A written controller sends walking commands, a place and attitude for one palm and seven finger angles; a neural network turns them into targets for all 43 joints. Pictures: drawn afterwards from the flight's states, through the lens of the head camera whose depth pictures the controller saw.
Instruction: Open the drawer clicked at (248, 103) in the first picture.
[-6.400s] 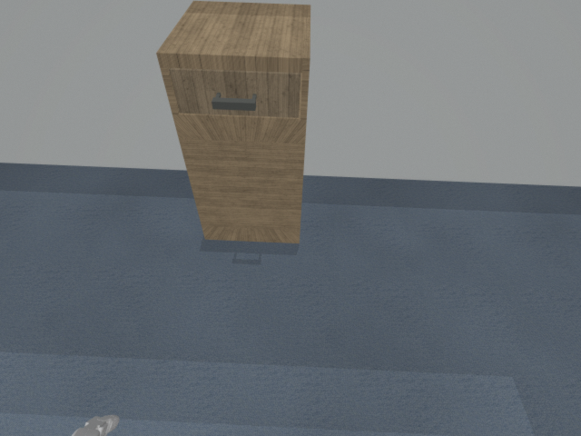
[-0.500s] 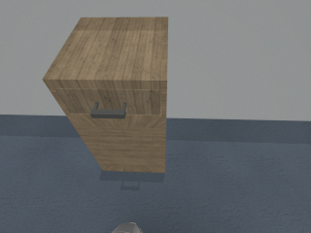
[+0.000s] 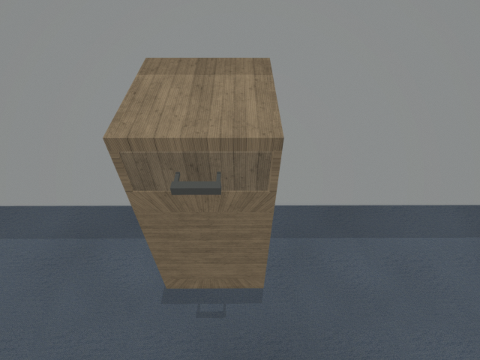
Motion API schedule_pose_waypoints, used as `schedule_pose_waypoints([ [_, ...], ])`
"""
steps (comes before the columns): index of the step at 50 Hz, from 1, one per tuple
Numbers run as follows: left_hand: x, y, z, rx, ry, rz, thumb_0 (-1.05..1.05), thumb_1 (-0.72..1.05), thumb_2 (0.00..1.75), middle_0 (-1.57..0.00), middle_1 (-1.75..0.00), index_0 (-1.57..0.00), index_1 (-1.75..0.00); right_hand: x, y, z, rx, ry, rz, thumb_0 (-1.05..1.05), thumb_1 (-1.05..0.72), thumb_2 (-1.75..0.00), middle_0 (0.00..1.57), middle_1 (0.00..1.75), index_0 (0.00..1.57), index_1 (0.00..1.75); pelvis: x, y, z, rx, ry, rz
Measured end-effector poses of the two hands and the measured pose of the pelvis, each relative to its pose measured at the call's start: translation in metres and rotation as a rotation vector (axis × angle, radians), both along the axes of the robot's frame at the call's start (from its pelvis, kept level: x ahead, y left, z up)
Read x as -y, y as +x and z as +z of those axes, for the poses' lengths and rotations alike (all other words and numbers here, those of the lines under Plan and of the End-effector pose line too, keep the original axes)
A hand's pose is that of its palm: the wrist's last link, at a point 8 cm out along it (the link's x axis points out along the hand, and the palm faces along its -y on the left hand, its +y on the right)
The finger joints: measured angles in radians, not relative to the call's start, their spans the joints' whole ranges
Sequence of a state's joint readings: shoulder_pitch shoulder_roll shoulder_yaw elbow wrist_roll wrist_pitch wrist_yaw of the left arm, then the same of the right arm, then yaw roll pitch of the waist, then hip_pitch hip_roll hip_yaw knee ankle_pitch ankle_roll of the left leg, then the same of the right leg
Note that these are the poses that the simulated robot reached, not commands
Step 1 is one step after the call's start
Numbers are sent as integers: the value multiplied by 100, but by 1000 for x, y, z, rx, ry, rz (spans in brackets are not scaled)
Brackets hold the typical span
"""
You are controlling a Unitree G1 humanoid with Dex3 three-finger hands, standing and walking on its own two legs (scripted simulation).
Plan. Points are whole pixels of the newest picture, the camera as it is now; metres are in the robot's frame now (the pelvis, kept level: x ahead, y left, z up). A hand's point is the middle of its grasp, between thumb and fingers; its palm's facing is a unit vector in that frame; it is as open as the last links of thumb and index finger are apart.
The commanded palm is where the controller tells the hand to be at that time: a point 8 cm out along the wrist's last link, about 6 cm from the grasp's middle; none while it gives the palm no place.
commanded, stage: come to a stop and stand still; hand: left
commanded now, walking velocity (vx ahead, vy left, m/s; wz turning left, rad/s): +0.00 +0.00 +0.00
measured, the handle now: (197, 181) +0.54 +0.15 -0.06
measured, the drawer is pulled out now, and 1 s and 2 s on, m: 0.00 0.00 0.00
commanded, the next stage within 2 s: look again from close up in 0.42 s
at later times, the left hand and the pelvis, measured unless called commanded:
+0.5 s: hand out of the picture +0.00 +0.19 -0.17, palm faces +0.02 -0.99 -0.16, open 7.3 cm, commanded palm none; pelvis +0.01 +0.02 +0.01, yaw +1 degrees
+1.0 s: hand out of the picture +0.03 +0.16 -0.17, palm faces +0.03 -0.98 -0.18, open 7.3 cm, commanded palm none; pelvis +0.04 -0.01 +0.01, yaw +1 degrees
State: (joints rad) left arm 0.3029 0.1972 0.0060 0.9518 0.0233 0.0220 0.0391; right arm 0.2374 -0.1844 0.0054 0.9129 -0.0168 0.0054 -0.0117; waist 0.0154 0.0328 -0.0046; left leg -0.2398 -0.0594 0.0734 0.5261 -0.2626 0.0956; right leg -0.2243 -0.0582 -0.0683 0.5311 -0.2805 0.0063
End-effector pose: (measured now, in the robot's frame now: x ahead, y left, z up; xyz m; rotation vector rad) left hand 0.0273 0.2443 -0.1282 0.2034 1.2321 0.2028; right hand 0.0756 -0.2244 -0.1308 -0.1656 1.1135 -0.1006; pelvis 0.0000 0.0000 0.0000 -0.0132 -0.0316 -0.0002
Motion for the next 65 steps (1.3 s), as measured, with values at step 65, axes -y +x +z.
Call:
schedule_pose_waypoints([
  [65, 25, 126, 89, 407, 365, -301, 4, 91, 88, -21, -33, -21, -32, 46, 16, 1, 112, -53, -37, 2, -93, -90, 20, 30, 20, 30, 29, 32, -2, -64, 43, 22],
])
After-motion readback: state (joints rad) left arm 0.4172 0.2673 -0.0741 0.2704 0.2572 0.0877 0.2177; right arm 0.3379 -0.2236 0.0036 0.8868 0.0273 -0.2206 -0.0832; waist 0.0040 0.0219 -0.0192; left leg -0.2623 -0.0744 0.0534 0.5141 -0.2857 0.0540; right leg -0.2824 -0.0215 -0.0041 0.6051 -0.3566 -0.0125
